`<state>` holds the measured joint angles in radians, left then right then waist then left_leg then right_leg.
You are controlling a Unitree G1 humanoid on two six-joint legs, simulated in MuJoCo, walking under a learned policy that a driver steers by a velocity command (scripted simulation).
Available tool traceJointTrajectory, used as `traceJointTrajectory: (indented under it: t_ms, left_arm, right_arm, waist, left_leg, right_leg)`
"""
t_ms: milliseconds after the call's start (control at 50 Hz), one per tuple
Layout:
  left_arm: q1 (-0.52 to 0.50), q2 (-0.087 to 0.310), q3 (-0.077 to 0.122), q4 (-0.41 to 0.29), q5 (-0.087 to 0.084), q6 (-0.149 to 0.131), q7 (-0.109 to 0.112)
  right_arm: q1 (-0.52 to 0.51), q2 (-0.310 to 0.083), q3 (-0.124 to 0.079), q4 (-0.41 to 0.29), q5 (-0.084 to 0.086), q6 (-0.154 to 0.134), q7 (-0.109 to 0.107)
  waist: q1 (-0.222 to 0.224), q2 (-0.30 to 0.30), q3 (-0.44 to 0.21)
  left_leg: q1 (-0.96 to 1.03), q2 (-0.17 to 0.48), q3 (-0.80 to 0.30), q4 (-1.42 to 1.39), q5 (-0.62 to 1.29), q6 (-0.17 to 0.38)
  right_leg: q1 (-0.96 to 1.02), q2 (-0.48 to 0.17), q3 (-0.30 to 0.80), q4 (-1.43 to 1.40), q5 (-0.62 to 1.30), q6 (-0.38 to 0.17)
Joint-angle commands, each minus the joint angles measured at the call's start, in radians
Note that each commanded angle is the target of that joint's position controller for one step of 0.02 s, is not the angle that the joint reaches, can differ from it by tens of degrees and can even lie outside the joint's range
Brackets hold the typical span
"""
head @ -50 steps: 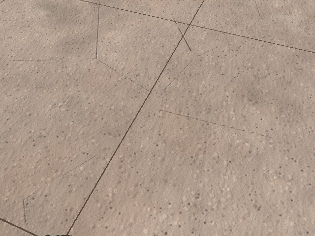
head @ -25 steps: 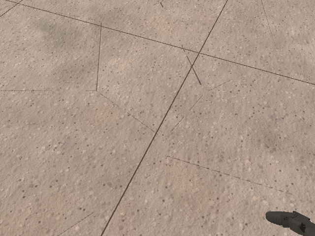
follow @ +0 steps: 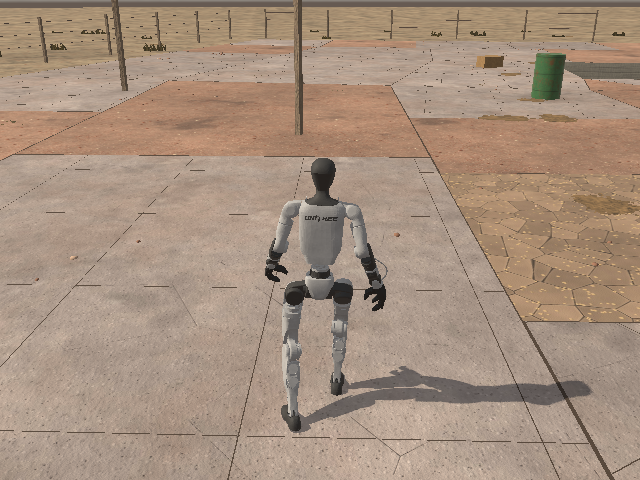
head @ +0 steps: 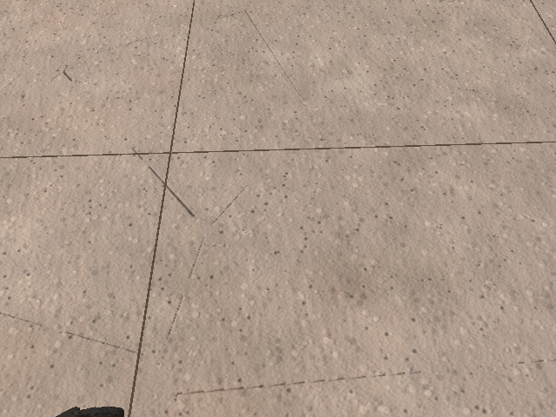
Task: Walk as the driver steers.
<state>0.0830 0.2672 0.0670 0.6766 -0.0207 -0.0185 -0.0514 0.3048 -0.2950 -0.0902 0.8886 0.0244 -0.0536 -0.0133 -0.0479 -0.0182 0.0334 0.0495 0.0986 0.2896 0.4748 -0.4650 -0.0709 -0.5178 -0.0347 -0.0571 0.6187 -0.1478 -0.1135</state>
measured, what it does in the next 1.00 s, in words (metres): walks ahead: left foot, then right foot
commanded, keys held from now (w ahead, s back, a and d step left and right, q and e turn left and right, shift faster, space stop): w+e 0.38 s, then w+q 0.62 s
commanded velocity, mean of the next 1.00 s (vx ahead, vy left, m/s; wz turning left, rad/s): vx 0.50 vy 0.00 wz -0.11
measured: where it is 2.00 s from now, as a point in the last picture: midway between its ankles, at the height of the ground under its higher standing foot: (266, 211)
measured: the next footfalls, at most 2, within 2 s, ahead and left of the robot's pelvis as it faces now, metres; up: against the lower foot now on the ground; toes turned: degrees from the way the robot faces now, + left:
left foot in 0.50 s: +0.47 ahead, +0.06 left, +0.00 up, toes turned -17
right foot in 0.96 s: +0.66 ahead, -0.21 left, +0.00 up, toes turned +0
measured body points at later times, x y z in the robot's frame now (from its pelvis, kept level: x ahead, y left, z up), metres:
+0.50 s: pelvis +0.29 -0.01 +0.01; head +0.31 -0.02 +0.46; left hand +0.39 +0.27 -0.10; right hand +0.45 -0.30 -0.06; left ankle +0.43 +0.07 -0.72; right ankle +0.12 -0.09 -0.71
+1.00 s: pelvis +0.55 -0.08 +0.01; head +0.57 -0.09 +0.46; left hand +0.81 +0.13 -0.04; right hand +0.54 -0.37 -0.11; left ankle +0.44 +0.06 -0.69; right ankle +0.62 -0.20 -0.72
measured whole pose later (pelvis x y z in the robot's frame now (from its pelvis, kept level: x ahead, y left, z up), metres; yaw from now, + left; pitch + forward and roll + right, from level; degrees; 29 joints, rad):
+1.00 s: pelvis +0.55 -0.08 +0.01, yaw -3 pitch +3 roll -1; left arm 0.04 0.25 0.04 0.62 0.00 -0.12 -0.01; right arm 0.41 -0.29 -0.07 0.81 0.03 -0.04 -0.01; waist -0.08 0.03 -0.01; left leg -0.20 -0.07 -0.19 0.76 -0.49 0.03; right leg -0.41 0.03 0.04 0.50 -0.14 -0.02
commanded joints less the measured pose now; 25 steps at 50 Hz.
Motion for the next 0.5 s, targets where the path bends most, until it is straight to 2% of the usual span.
traceJointTrajectory:
  t_ms: [20,40,60,80,100,120,140,160,200,240,300,340,380,420,460,480,500]
  left_arm:
    - [0.342,0.366,0.119,0.031,-0.015,-0.002,0.030]
    - [0.372,0.294,0.093,-0.010,-0.004,-0.022,0.022]
    - [0.342,0.227,0.074,0.002,0.006,-0.039,0.017]
    - [0.287,0.196,0.064,-0.003,0.002,-0.046,0.018]
    - [0.209,0.157,0.051,-0.018,0.002,-0.046,0.021]
    - [0.164,0.132,0.041,-0.037,0.013,-0.046,0.025]
    - [0.149,0.128,0.038,-0.047,0.018,-0.046,0.029]
    - [0.152,0.136,0.040,-0.048,0.015,-0.049,0.034]
    - [0.181,0.162,0.047,-0.040,0.008,-0.053,0.047]
    - [0.212,0.175,0.052,-0.030,0.004,-0.050,0.060]
    - [0.250,0.174,0.053,-0.016,0.000,-0.042,0.068]
    - [0.282,0.179,0.055,-0.001,-0.004,-0.039,0.068]
    - [0.304,0.170,0.054,0.010,-0.008,-0.034,0.070]
    - [0.309,0.155,0.049,0.022,0.000,-0.030,0.075]
    - [0.296,0.157,0.049,0.027,0.006,-0.025,0.073]
    - [0.289,0.138,0.041,0.024,0.008,-0.024,0.071]
    - [0.281,0.109,0.026,0.009,0.019,-0.024,0.069]
  right_arm:
    - [0.035,-0.005,0.022,-0.139,-0.054,-0.029,0.004]
    - [-0.048,-0.068,0.019,-0.150,-0.014,-0.072,0.016]
    - [-0.154,-0.127,0.004,-0.178,0.026,-0.092,0.023]
    - [-0.166,-0.113,0.010,-0.179,0.015,-0.102,0.017]
    - [-0.161,-0.118,0.006,-0.163,-0.015,-0.101,0.009]
    - [-0.140,-0.128,-0.002,-0.157,-0.025,-0.091,0.008]
    - [-0.130,-0.126,-0.005,-0.158,-0.028,-0.078,0.011]
    - [-0.126,-0.111,-0.004,-0.160,-0.032,-0.067,0.012]
    - [-0.164,-0.082,0.004,-0.175,-0.041,-0.053,0.010]
    - [-0.239,-0.060,0.014,-0.197,-0.041,-0.049,0.011]
    - [-0.340,-0.042,0.025,-0.224,-0.031,-0.055,0.023]
    - [-0.387,-0.050,0.025,-0.243,-0.021,-0.061,0.031]
    - [-0.405,-0.071,0.018,-0.256,-0.018,-0.069,0.039]
    - [-0.373,-0.085,0.015,-0.244,-0.019,-0.079,0.049]
    - [-0.307,-0.100,0.006,-0.228,-0.022,-0.084,0.050]
    - [-0.221,-0.124,-0.008,-0.202,-0.030,-0.087,0.046]
    - [-0.080,-0.162,-0.018,-0.182,-0.042,-0.089,0.043]
  waist:
    - [0.095,-0.294,-0.255]
    - [0.161,-0.175,-0.411]
    - [0.177,-0.100,-0.272]
    - [0.138,-0.043,-0.196]
    - [0.093,-0.004,-0.140]
    - [0.056,-0.020,-0.121]
    - [0.039,-0.024,-0.112]
    - [0.032,-0.017,-0.105]
    - [0.034,-0.005,-0.079]
    - [0.059,-0.017,-0.052]
    - [0.099,-0.056,-0.029]
    - [0.119,-0.066,-0.020]
    - [0.123,-0.071,-0.019]
    - [0.115,-0.094,-0.028]
    - [0.081,-0.124,-0.035]
    - [0.041,-0.115,-0.086]
    - [-0.021,-0.061,-0.216]
  left_leg:
    - [-0.720,-0.077,-0.105,0.810,-0.071,0.025]
    - [-0.833,-0.116,-0.358,0.934,-0.145,0.041]
    - [-0.922,-0.070,-0.370,0.930,-0.044,0.070]
    - [-0.893,-0.026,-0.370,0.848,0.047,0.088]
    - [-0.818,0.009,-0.372,0.760,0.103,0.085]
    - [-0.737,0.029,-0.380,0.705,0.140,0.082]
    - [-0.694,0.030,-0.378,0.667,0.159,0.073]
    - [-0.679,0.025,-0.367,0.624,0.174,0.060]
    - [-0.682,0.007,-0.350,0.519,0.243,0.030]
    - [-0.687,-0.015,-0.346,0.366,0.371,0.012]
    - [-0.620,-0.063,-0.339,0.157,0.535,0.011]
    - [-0.585,-0.083,-0.343,0.094,0.567,0.016]
    - [-0.579,-0.090,-0.363,0.042,0.539,0.030]
    - [-0.569,-0.079,-0.354,0.019,0.506,0.056]
    - [-0.498,-0.091,-0.312,-0.007,0.435,0.100]
    - [-0.375,-0.108,-0.290,-0.030,0.430,0.135]
    - [-0.141,-0.004,-0.402,0.012,0.464,0.204]
  right_leg:
    - [0.855,-0.223,0.610,-0.153,-0.116,-0.267]
    - [0.920,-0.307,0.904,-0.330,-0.268,-0.325]
    - [0.849,-0.287,0.772,-0.349,-0.188,-0.264]
    - [0.715,-0.246,0.646,-0.333,-0.098,-0.227]
    - [0.572,-0.205,0.539,-0.332,0.009,-0.196]
    - [0.471,-0.176,0.476,-0.350,0.096,-0.184]
    - [0.419,-0.160,0.452,-0.371,0.135,-0.183]
    - [0.386,-0.151,0.425,-0.382,0.188,-0.187]
    - [0.335,-0.130,0.369,-0.398,0.250,-0.186]
    - [0.314,-0.099,0.329,-0.399,0.229,-0.160]
    - [0.282,-0.062,0.306,-0.386,0.129,-0.117]
    - [0.290,-0.074,0.339,-0.370,0.087,-0.106]
    - [0.345,-0.094,0.390,-0.321,0.063,-0.098]
    - [0.423,-0.133,0.408,-0.279,0.087,-0.089]
    - [0.466,-0.141,0.399,-0.215,0.241,-0.069]
    - [0.473,-0.095,0.360,-0.105,0.399,-0.047]
    - [0.388,-0.047,0.304,0.122,0.370,-0.015]
Keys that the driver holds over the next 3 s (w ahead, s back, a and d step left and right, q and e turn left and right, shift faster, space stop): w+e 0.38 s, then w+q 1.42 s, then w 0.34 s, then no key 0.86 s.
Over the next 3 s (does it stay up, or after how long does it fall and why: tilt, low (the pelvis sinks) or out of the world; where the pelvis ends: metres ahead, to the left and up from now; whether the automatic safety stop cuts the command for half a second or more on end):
stays up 1.34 0.19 0.02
